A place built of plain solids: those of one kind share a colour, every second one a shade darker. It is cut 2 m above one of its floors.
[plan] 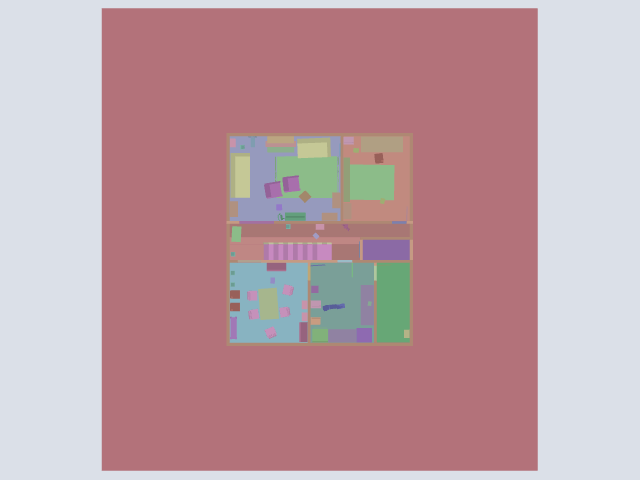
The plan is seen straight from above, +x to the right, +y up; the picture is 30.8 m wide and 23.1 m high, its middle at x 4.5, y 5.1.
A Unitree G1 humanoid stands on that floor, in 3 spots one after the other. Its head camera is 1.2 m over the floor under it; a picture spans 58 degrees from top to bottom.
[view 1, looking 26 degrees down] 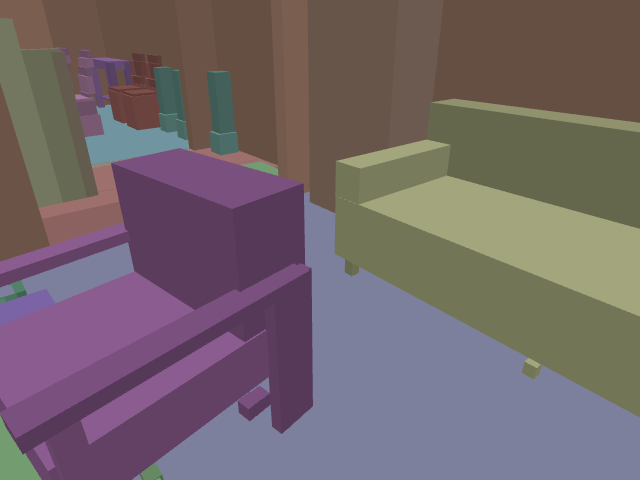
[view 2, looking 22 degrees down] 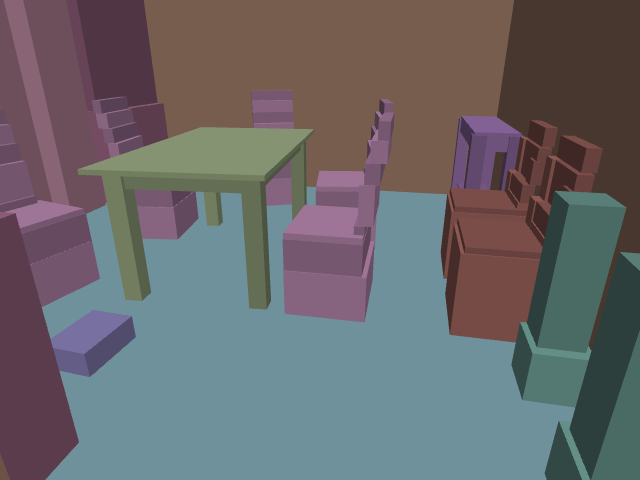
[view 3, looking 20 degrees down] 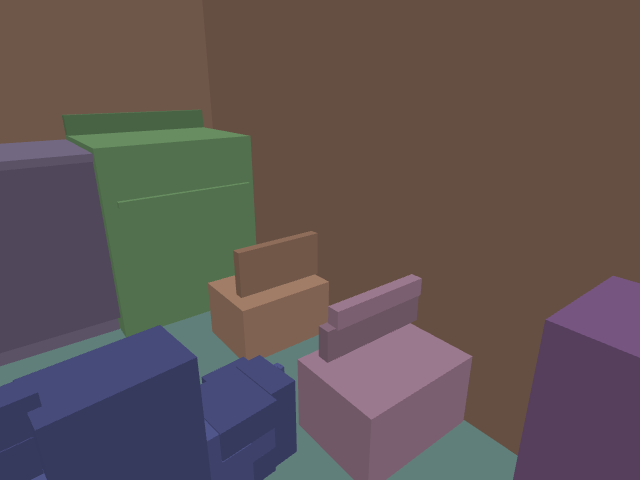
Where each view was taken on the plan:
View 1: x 2.52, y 8.68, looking -130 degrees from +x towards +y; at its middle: floor_living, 2.77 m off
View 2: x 0.89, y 4.52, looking -78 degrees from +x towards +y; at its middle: chair_ladder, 2.06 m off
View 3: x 5.28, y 2.88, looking -128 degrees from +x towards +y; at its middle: wall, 2.13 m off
